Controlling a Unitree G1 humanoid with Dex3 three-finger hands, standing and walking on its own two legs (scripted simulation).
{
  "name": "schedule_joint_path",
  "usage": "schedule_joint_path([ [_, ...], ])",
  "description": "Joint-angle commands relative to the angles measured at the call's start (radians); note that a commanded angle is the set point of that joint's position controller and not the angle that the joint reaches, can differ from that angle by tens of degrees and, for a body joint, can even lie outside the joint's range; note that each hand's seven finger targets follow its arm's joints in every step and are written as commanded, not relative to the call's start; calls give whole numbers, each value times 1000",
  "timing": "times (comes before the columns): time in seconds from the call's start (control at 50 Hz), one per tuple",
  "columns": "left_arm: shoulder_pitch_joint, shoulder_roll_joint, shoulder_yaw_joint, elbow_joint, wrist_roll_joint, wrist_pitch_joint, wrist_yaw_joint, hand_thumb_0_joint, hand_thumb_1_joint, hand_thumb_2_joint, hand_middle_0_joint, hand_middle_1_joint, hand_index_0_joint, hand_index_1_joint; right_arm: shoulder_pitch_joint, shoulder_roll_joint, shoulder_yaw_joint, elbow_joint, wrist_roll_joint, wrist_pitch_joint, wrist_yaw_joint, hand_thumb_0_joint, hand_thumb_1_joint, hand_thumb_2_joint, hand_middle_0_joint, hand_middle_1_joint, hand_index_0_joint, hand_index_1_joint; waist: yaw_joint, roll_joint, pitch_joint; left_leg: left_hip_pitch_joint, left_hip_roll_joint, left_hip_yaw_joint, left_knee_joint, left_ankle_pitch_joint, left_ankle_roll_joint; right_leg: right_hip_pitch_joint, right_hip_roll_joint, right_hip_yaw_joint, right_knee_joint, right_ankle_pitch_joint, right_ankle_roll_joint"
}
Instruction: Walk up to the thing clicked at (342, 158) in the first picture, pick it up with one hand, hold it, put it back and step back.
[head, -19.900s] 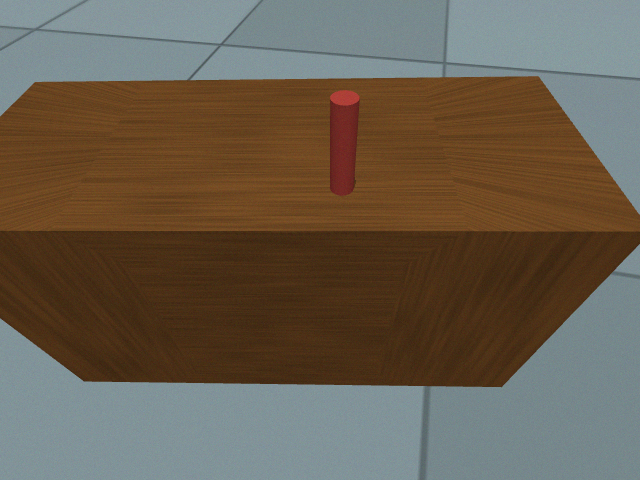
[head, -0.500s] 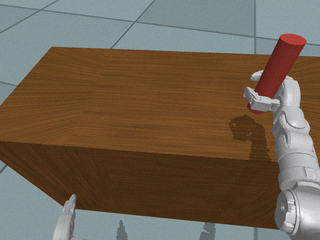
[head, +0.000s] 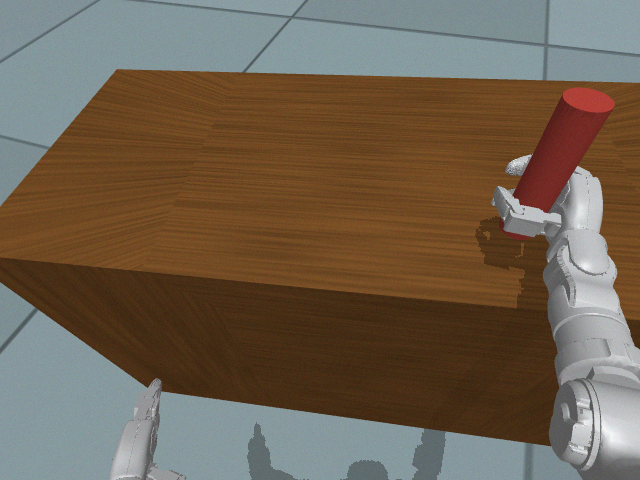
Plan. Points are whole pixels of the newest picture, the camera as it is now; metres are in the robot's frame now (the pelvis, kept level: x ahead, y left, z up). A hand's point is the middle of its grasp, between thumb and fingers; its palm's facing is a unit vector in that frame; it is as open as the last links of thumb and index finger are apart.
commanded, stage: lower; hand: right
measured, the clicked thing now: (546, 173) +0.45 -0.21 +0.14
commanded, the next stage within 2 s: loosen in 0.86 s
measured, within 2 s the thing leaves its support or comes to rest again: rests again in 0.70 s
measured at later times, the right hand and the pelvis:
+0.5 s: hand (514, 212) +0.45 -0.20 +0.07, palm faces +0.18 +0.98 +0.01, open 6.1 cm; pelvis -0.01 +0.00 -0.02, yaw +0 degrees
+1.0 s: hand (514, 225) +0.45 -0.21 +0.05, palm faces +0.19 +0.98 +0.01, open 6.1 cm; pelvis -0.01 +0.00 -0.03, yaw +0 degrees
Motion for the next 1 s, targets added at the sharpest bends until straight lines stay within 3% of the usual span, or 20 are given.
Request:
schedule_joint_path([
  [0.0,-91,176,80,-259,-2,-58,18,0,-552,59,-53,-50,-48,-55,-570,-281,-49,-322,10,-125,2,0,-601,-1391,1447,1509,1462,1509,8,-81,-489,62,-19,30,-45,340,11,346,12,15,-24,306,-19],
  [0.04,24,146,67,-163,-1,-45,11,0,-555,63,-52,-50,-46,-56,-436,-215,-30,-148,10,-110,7,0,-601,-1379,1439,1496,1453,1497,13,-67,-335,9,-22,36,-42,302,13,256,15,17,-28,263,-19],
  [0.06,25,116,37,-179,-3,-44,3,0,-552,61,-54,-52,-49,-57,-440,-190,-17,-155,12,-116,13,0,-600,-1381,1434,1496,1449,1496,9,-68,-321,2,-21,33,-43,278,16,241,16,15,-35,230,-19],
  [0.1,-78,166,77,-270,0,-57,15,0,-553,61,-52,-48,-46,-54,-568,-293,-61,-261,1,-144,4,0,-583,-1387,1439,1505,1455,1505,9,-114,-445,-6,-23,32,-31,262,19,304,7,22,-26,231,-14],
  [0.16,64,124,56,-172,2,-45,2,0,-550,58,-53,-51,-48,-55,-413,-201,-31,-104,8,-134,14,0,-622,-1362,1426,1476,1437,1476,13,-74,-298,-47,-22,31,-29,208,17,199,17,18,-22,149,-18],
  [0.22,-45,201,104,-315,7,-56,15,0,-555,60,-52,-49,-46,-55,-572,-305,-65,-244,-3,-164,-2,0,-610,-1328,1400,1442,1409,1442,18,-97,-473,-4,-21,28,-7,252,16,270,13,19,1,197,-16],
  [0.26,65,147,71,-247,4,-45,4,0,-549,60,-52,-54,-49,-57,-459,-185,-12,-140,5,-146,8,0,-622,-1332,1400,1442,1408,1442,29,-64,-350,-52,-27,37,-3,240,17,221,13,25,1,190,-16],
  [0.32,-58,185,86,-372,7,-59,10,0,-552,61,-50,-49,-45,-54,-600,-314,-72,-283,-8,-177,-1,0,-631,-1319,1402,1433,1407,1433,14,-86,-541,-3,-22,28,22,319,13,288,13,26,41,286,-18],
  [0.38,70,142,69,-246,5,-41,-2,0,-561,68,-51,-49,-43,-58,-450,-201,-33,-111,0,-161,14,0,-620,-1319,1388,1426,1394,1427,24,-81,-377,-63,-22,30,29,296,13,194,16,25,46,248,-22],
  [0.44,-59,188,92,-390,8,-52,4,0,-556,62,-50,-48,-44,-55,-575,-308,-76,-249,-14,-186,7,0,-645,-1336,1414,1448,1419,1449,17,-99,-532,-7,-21,25,42,315,15,239,16,25,55,263,-19],
  [0.5,92,119,55,-256,10,-33,-10,0,-550,60,-52,-52,-47,-57,-435,-176,-24,-94,-4,-172,23,0,-651,-1362,1428,1472,1434,1472,36,-92,-356,-98,-27,33,41,252,19,171,16,26,51,208,-16],
  [0.54,-35,158,67,-390,11,-46,-2,0,-555,59,-53,-49,-46,-55,-572,-307,-78,-267,-12,-201,15,0,-650,-1340,1408,1446,1413,1447,18,-128,-508,-43,-20,24,49,276,18,220,16,24,66,231,-16],
  [0.6,86,156,80,-305,12,-30,-6,0,-553,59,-51,-53,-47,-57,-426,-218,-51,-122,-6,-180,19,0,-645,-1338,1407,1445,1412,1446,29,-88,-381,-91,-26,32,57,256,17,166,17,25,67,204,-19],
  [0.66,-8,189,94,-408,12,-42,1,0,-559,64,-51,-50,-44,-57,-531,-282,-69,-242,-7,-200,10,0,-651,-1326,1403,1435,1407,1435,22,-113,-500,-86,-30,42,71,255,21,242,7,39,71,254,-10],
  [0.72,107,126,66,-298,11,-26,-13,0,-561,65,-50,-51,-43,-58,-405,-189,-41,-117,-3,-188,17,0,-645,-1318,1392,1424,1395,1424,26,-99,-366,-120,-26,33,75,249,18,141,16,30,86,211,-18],
  [0.76,-13,192,109,-438,14,-41,0,0,-559,61,-51,-49,-44,-56,-534,-301,-95,-258,-11,-212,7,0,-641,-1307,1382,1413,1385,1413,36,-95,-525,-71,-26,31,79,276,16,206,12,34,98,232,-19],
  [0.8,94,156,80,-318,20,-26,-5,0,-557,60,-51,-51,-45,-57,-449,-242,-60,-131,-16,-201,14,0,-660,-1316,1394,1422,1396,1422,31,-103,-384,-128,-27,38,86,238,21,145,13,32,95,202,-16],
  [0.86,17,145,60,-410,14,-33,-8,0,-558,59,-50,-49,-43,-56,-475,-264,-78,-202,-12,-215,19,0,-631,-1305,1380,1412,1384,1412,15,-103,-471,-85,-22,25,86,240,18,149,18,28,103,185,-19],
  [0.94,82,170,99,-381,13,-18,-9,0,-553,53,-51,-51,-46,-55,-404,-237,-72,-146,-9,-203,26,0,-635,-1267,1368,1378,1368,1378,33,-83,-416,-106,-22,20,85,226,13,110,19,28,109,152,-22],
  [0.98,67,194,109,-418,16,-19,-3,0,-508,27,-58,-57,-66,-47,-420,-267,-85,-185,-14,-203,24,0,-477,-1107,1339,1259,1329,1260,29,-87,-477,-98,-28,36,97,246,16,164,14,33,105,197,-18],
])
